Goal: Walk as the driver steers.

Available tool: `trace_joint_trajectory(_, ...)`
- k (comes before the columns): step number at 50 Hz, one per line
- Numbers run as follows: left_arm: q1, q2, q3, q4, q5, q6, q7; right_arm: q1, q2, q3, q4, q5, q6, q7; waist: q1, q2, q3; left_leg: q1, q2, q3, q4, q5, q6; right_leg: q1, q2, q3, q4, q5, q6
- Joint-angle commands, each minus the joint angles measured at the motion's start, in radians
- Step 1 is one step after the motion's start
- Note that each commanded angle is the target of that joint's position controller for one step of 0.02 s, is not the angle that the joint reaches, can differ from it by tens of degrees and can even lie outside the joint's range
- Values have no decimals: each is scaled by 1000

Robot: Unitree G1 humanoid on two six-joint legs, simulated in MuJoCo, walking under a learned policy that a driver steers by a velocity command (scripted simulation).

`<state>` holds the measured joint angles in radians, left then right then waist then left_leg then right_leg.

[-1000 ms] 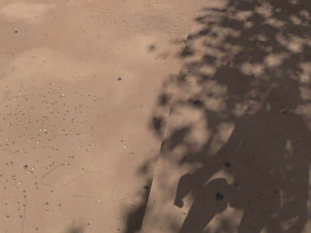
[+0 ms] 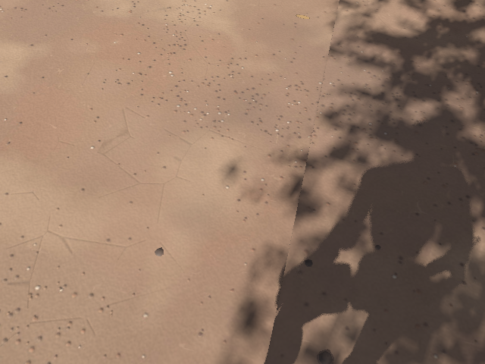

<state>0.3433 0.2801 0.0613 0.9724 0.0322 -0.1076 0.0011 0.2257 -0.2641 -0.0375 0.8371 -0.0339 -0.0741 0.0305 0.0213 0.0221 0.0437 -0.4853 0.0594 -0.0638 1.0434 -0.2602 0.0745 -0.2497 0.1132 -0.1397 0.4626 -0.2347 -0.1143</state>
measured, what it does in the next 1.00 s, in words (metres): goes down, turning right: left foot 0.13 m lower, then right foot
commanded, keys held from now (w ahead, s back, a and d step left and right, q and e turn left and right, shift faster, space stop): w+shift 0.40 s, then w+e+shift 0.08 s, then e+shift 0.42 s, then shift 0.02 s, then q+shift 0.08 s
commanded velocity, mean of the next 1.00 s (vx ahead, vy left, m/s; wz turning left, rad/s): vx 0.69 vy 0.00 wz -0.35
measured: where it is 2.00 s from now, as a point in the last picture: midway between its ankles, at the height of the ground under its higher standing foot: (277, 215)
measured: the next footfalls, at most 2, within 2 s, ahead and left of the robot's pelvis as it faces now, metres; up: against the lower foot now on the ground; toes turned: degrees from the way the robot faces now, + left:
left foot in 0.34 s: +0.50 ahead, +0.13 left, -0.13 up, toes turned +3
right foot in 0.72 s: +0.89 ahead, -0.04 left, -0.13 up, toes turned -9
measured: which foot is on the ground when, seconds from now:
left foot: up 0.00-0.32, down 0.34-0.68, up 0.70-1.00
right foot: down 0.00-0.34, up 0.36-0.70, down 0.72-1.00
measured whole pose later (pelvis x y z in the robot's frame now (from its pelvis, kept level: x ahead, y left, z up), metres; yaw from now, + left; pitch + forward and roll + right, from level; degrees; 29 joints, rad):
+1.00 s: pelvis +0.86 -0.01 -0.13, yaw -25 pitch +2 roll +1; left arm 0.35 0.26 0.09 0.79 -0.01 -0.02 0.03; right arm -0.05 -0.24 -0.01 0.56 -0.04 0.00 -0.03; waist 0.09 0.04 0.08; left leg -0.74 0.06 -0.10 1.09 -0.25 -0.07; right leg -0.26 0.23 0.19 0.47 -0.19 -0.14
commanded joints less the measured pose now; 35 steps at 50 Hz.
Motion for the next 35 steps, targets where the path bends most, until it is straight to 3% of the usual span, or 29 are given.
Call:
trace_joint_trajectory(1, -6, 42, 2, -8, -30, -42, 10, -54, -21, -4, -113, -21, 15, 16, -75, -35, 49, -42, 51, -22, -214, 238, -34, -114, -266, 302, -280, -9, -124)
trace_joint_trajectory(3, -27, 55, 4, -24, -38, -52, 11, -66, -23, 2, -116, -7, 2, 34, -90, -43, 19, 74, 26, 18, -339, 537, -22, -186, -204, 201, -235, 50, -93)
trace_joint_trajectory(5, -10, 63, 0, -36, -46, -60, 8, -95, -33, 1, -115, 8, -5, 44, -82, -35, 8, 187, 16, 47, -363, 732, 1, -234, -200, 176, -231, 44, -73)
trace_joint_trajectory(6, 24, 69, 0, -37, -47, -57, 8, -117, -56, -4, -117, 9, -2, 44, -64, -34, 20, 165, 24, 43, -370, 757, 13, -186, -210, 181, -218, 52, -71)
trace_joint_trajectory(9, 168, 83, 0, -14, -4, -31, 24, -297, -85, -9, -182, -3, -4, 37, 29, -13, 133, -76, 36, 65, -459, 616, 32, 81, -252, 208, -148, 165, -77)
trace_joint_trajectory(11, 243, 96, 1, -2, 21, -7, 46, -385, -72, -4, -214, -8, -17, 31, 102, -11, 157, -205, 25, 94, -569, 532, 23, 293, -254, 217, -60, 301, -71)
trace_joint_trajectory(12, 249, 96, -2, 1, 25, 2, 55, -372, -63, -3, -210, -11, -26, 28, 106, -12, 142, -182, 16, 106, -647, 530, 22, 351, -241, 200, -3, 393, -56)
trace_joint_trajectory(14, 227, 105, -12, 1, 20, 16, 61, -149, -68, -15, -134, -13, -26, 9, 25, -43, 10, 60, -10, 122, -718, 598, 41, 399, -224, 182, 250, 685, -48)
trace_joint_trajectory(15, 207, 105, -13, -3, 14, 26, 68, 40, -103, -33, -64, -10, -18, -5, -54, -66, -66, 220, -5, 111, -716, 583, 50, 379, -228, 195, 470, 779, -57)
trace_joint_trajectory(16, 135, 111, -6, -15, -6, 36, 67, 257, -137, -54, 4, -17, -15, -14, -184, -40, -133, 460, 10, 133, -779, 653, 61, 257, -204, 165, 793, 771, -47)
trace_joint_trajectory(17, 17, 91, 5, -48, -38, 25, 53, 439, -195, -79, 68, -36, -10, -15, -291, 151, -196, 775, 87, 72, -746, 743, 130, -85, -44, 94, 1336, 144, 1)
trace_joint_trajectory(18, 40, -16, -20, -123, -77, -4, 59, 472, -244, -76, 68, -59, -5, -7, -198, 309, -289, 1132, 265, -68, -270, 1333, 133, -551, 11, 205, 1663, -542, 3)
trace_joint_trajectory(19, 13, -2, -31, -169, -115, -24, 72, 512, -226, -79, 53, -44, -1, 5, -238, 251, -466, 1319, 354, -225, -276, 1276, 216, -760, -19, 272, 1709, -466, -9)
trace_joint_trajectory(20, -7, 17, -42, -191, -94, -24, 79, 438, -216, -89, 49, -35, 8, -3, -202, 170, -473, 1265, 415, -398, -507, 586, 298, -933, -56, 216, 1687, -368, 1)
trace_joint_trajectory(21, -101, 3, -50, -194, -49, -9, 75, 348, -141, -76, 52, -41, 6, -23, -159, 53, -283, 1000, 383, -412, -682, 191, 273, -976, -120, 171, 1648, -315, 7)
trace_joint_trajectory(22, -160, -16, -53, -207, -20, 11, 57, 304, -83, -51, 63, -37, -6, -31, -116, -18, -158, 753, 352, -346, -740, 116, 239, -938, -131, 156, 1677, -310, 4)
trace_joint_trajectory(23, -149, -46, -61, -233, -1, 41, 40, 303, -73, -37, 89, -24, -31, -30, -48, -11, -69, 522, 386, -316, -771, 155, 234, -882, -173, 185, 1670, -330, 8)
trace_joint_trajectory(24, -200, -63, -72, -282, 6, 67, 16, 224, -43, -20, 94, 0, -53, -24, 32, -41, 59, 253, 348, -190, -871, 51, 165, -806, -225, 221, 1475, -307, 12)
trace_joint_trajectory(25, -248, -84, -84, -320, -2, 88, 3, 128, -52, -14, 86, 1, -67, -17, 74, 4, 159, 37, 300, -82, -962, 17, 118, -721, -230, 205, 1313, -279, 22)
trace_joint_trajectory(26, -255, -99, -85, -326, 6, 104, 5, 126, -80, -22, 107, -7, -76, -16, 77, 56, 182, 27, 259, -13, -945, 246, 121, -742, -200, 168, 1378, -272, 16)
trace_joint_trajectory(27, -259, -114, -82, -353, -4, 103, 11, 135, -56, -15, 130, -5, -83, -19, 102, 46, 170, 100, 247, 66, -886, 461, 86, -821, -197, 185, 1372, -228, 3)
trace_joint_trajectory(28, -258, -116, -90, -384, -15, 83, 10, 74, -46, -6, 122, -1, -86, -25, 156, -21, 175, 69, 190, 192, -895, 545, 4, -711, -229, 186, 1060, -146, -8)
trace_joint_trajectory(29, -184, -129, -94, -350, -12, 70, 2, 57, -26, -3, 118, 14, -85, -27, 164, -62, 107, -22, 99, 275, -878, 558, -20, -430, -183, 98, 924, 41, -19)
trace_joint_trajectory(30, -96, -129, -87, -308, -5, 65, -4, 61, -64, -10, 107, 40, -88, -32, 176, -57, 8, -35, 94, 285, -853, 691, -5, -194, -142, 61, 868, 196, -35)
trace_joint_trajectory(31, -64, -16, -38, -298, -72, 24, -7, -4, -139, -18, 57, 48, -45, -66, 198, 105, -107, 77, 92, 262, -793, 1071, -3, -111, -113, 90, 783, 289, 1)
trace_joint_trajectory(32, -35, 33, -17, -278, -81, 17, -6, -20, -187, -27, 24, 35, -15, -85, 202, 156, -178, 255, 95, 260, -686, 1364, -22, -88, -60, 56, 749, 271, 12)
trace_joint_trajectory(33, 35, 79, 2, -264, -71, 8, -22, -14, -232, -44, 6, 38, 11, -95, 226, 139, -171, 347, 110, 219, -478, 1393, -47, -41, -56, 69, 590, 205, -12)
trace_joint_trajectory(34, 198, 210, 56, -192, -86, -5, -37, 18, -158, -24, -29, 23, 16, -85, 253, -73, -241, 257, 34, 250, -132, 1039, -113, 331, -40, 51, 289, 692, -11)
trace_joint_trajectory(35, 244, 119, 54, -140, -106, 29, -36, -5, -158, -12, -12, 40, 16, -77, 235, 27, -253, 216, -29, 234, 75, 190, -148, 458, -147, 183, -17, 889, 3)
